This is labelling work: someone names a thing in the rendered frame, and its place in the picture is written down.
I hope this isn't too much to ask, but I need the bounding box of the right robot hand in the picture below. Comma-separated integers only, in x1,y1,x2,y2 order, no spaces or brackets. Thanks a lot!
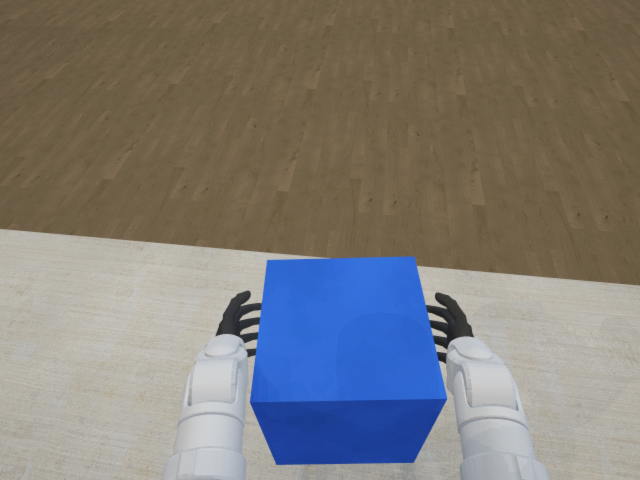
426,292,474,364

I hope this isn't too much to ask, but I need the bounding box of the carton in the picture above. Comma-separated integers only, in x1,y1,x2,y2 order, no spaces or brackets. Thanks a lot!
250,256,447,465

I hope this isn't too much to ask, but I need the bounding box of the robot left forearm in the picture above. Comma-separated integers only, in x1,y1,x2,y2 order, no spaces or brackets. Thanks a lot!
162,334,249,480

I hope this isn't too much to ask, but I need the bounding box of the robot right forearm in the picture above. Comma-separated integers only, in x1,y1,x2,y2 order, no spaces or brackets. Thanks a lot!
446,336,550,480

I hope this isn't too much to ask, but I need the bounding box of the left robot hand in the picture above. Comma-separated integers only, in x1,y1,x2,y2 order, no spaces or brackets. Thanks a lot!
215,291,262,357

